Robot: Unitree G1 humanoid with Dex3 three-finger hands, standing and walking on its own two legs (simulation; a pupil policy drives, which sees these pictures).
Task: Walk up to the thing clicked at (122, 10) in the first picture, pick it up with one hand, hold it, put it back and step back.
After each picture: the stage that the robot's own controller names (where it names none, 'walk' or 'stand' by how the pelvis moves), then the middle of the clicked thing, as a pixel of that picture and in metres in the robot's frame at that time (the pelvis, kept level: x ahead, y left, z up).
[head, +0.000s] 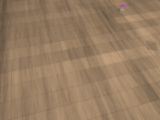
stand; (122, 8) +2.24 -0.69 -0.72
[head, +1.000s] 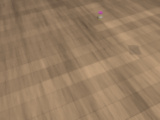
walk; (100, 15) +2.17 -0.18 -0.69
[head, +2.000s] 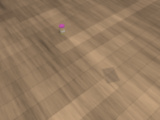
walk; (62, 29) +1.55 +0.25 -0.71
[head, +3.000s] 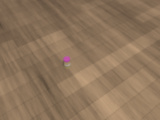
walk; (67, 62) +1.02 +0.17 -0.71
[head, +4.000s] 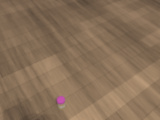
walk; (61, 102) +0.60 +0.14 -0.69
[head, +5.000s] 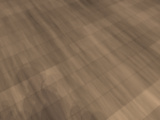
stand; out of the picture +0.37 +0.12 -0.69
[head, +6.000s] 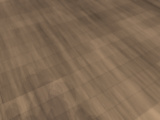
stand; out of the picture +0.34 +0.11 -0.72
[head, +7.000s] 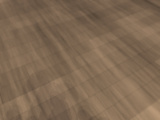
stand; out of the picture +0.35 +0.12 -0.73
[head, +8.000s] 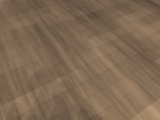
stand; out of the picture +0.34 +0.13 -0.73
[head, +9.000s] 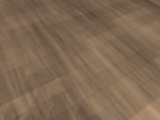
stand; out of the picture +0.33 +0.13 -0.73
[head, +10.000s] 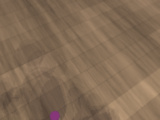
go down; (55, 117) +0.35 +0.13 -0.67
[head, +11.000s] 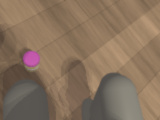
go down; (31, 62) +0.44 +0.15 -0.29
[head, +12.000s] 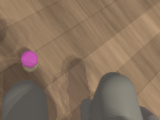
close in; (29, 62) +0.43 +0.14 -0.30
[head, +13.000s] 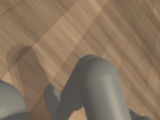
close in; out of the picture +0.44 +0.18 -0.23
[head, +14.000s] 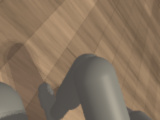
close; out of the picture +0.43 +0.19 -0.23
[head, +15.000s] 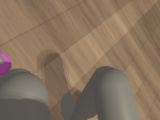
lift; out of the picture +0.35 +0.21 -0.18
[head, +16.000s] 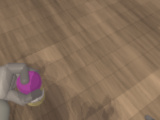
lift; (32, 89) +0.32 +0.16 +0.00
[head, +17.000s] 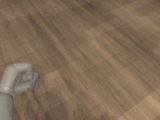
hold; out of the picture +0.26 +0.15 -0.56
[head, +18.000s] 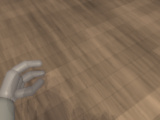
stand; out of the picture +0.20 +0.13 -0.71
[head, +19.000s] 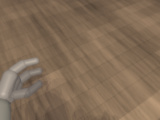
stand; out of the picture +0.21 +0.09 -0.70
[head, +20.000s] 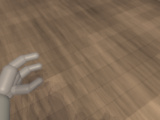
stand; out of the picture +0.22 +0.07 -0.71
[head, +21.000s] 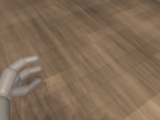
stand; out of the picture +0.23 +0.04 -0.71
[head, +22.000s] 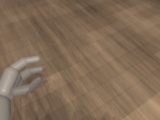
stand; out of the picture +0.23 +0.02 -0.72
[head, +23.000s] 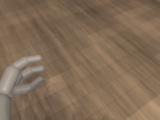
stand; out of the picture +0.23 +0.00 -0.72
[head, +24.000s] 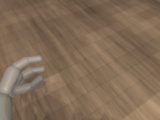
stand; out of the picture +0.24 -0.01 -0.72
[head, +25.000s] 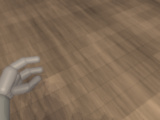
stand; out of the picture +0.25 -0.02 -0.72
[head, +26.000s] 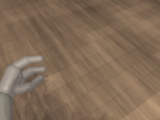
stand; out of the picture +0.25 -0.02 -0.72
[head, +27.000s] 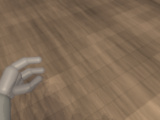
stand; out of the picture +0.25 -0.03 -0.72
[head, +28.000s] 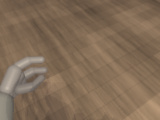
stand; out of the picture +0.25 -0.03 -0.72
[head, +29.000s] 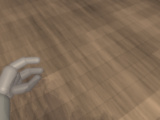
stand; out of the picture +0.26 -0.03 -0.72
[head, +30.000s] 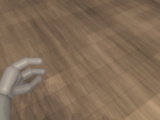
stand; out of the picture +0.25 -0.04 -0.72
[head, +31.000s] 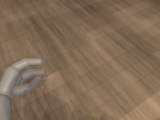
close; out of the picture +0.25 -0.04 -0.72
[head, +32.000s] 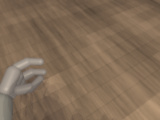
stand; out of the picture +0.26 -0.04 -0.72
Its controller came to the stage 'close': yes
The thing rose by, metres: 0.71
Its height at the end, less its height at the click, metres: -0.02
